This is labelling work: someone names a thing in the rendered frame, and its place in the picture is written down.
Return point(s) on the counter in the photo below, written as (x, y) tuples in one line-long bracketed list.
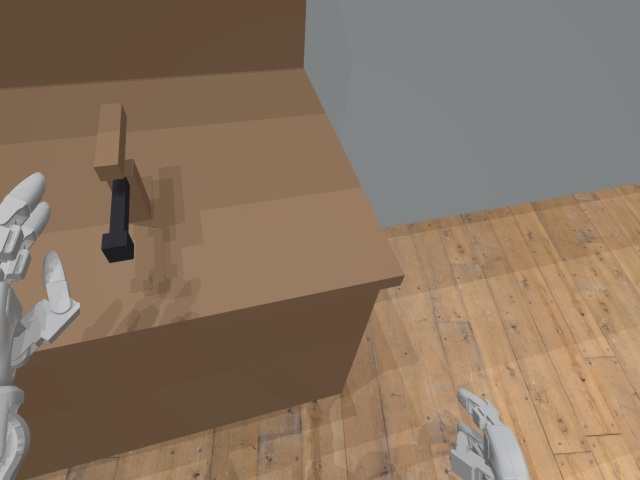
[(258, 257)]

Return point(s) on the robot left forearm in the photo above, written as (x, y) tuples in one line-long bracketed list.
[(14, 432)]

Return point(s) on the robot left hand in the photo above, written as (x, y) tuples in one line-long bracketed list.
[(22, 220)]

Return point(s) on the robot right hand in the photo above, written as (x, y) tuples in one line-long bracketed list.
[(494, 456)]

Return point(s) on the tap lever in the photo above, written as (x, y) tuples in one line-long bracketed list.
[(117, 245)]

